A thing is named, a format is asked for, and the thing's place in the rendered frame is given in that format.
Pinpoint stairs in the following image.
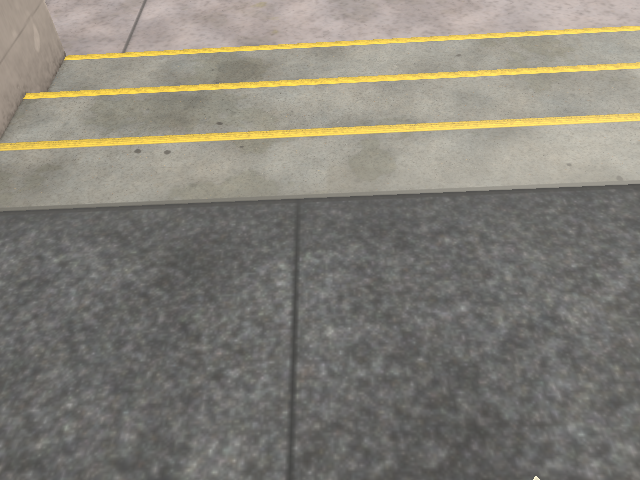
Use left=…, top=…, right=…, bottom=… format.
left=0, top=26, right=640, bottom=143

